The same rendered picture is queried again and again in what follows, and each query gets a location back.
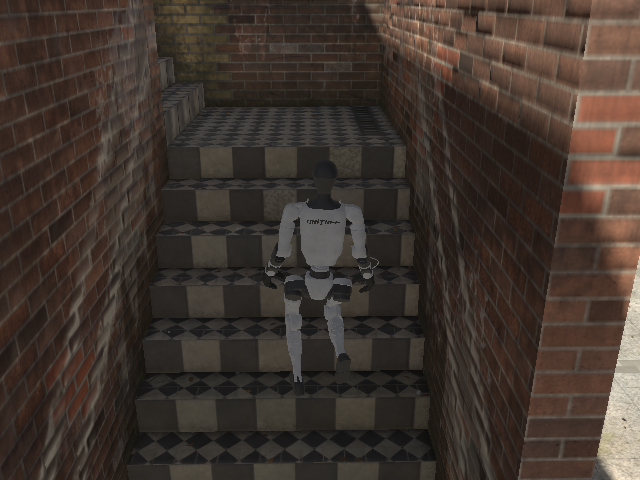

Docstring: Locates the right robot shin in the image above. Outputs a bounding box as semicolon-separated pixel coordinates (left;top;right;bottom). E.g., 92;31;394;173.
327;304;345;358

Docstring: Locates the robot left upper arm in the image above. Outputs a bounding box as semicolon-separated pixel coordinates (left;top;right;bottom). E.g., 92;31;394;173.
276;202;303;258

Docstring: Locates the left robot hand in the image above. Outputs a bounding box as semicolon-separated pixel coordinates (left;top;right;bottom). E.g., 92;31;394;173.
262;269;285;289

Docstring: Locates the right robot hand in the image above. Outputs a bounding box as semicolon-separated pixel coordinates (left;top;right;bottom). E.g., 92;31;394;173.
352;274;375;293

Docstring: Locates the left robot forearm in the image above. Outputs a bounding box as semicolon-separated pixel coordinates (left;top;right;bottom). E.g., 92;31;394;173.
265;242;285;276

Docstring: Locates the robot left thigh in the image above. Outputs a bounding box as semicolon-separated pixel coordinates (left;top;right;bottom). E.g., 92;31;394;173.
284;275;305;331

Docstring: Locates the right robot forearm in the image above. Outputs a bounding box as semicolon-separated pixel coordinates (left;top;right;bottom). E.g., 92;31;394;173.
356;244;373;279

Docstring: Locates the robot right upper arm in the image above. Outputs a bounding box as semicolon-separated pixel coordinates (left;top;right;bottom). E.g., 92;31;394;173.
344;204;367;259

